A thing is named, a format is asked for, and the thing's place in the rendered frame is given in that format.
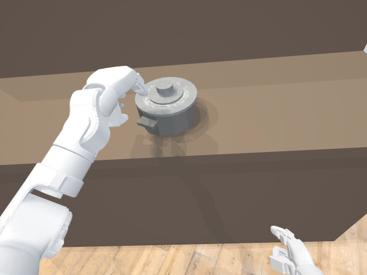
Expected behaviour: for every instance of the pot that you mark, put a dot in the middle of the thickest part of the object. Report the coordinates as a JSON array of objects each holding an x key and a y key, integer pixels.
[{"x": 167, "y": 126}]

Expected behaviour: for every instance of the right robot hand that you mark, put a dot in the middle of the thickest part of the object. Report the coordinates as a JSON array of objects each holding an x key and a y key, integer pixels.
[{"x": 286, "y": 261}]

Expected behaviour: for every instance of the table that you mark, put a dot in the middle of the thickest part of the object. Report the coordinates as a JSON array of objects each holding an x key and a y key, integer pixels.
[{"x": 279, "y": 136}]

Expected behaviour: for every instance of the lid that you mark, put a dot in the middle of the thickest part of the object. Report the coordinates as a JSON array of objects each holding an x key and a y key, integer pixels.
[{"x": 182, "y": 97}]

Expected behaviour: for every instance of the knob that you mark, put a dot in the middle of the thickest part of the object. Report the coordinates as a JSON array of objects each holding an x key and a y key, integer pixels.
[{"x": 164, "y": 87}]

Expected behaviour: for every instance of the robot right forearm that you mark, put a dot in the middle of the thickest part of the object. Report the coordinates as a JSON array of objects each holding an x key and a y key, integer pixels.
[{"x": 307, "y": 269}]

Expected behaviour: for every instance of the robot left forearm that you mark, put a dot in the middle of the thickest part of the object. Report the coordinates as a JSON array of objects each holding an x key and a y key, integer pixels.
[{"x": 84, "y": 134}]

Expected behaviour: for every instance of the left robot hand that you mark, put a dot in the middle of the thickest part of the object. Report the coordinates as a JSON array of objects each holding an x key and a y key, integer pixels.
[{"x": 121, "y": 79}]

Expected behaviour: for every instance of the robot left upper arm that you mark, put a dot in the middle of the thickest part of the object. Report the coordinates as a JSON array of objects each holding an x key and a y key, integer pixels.
[{"x": 36, "y": 230}]

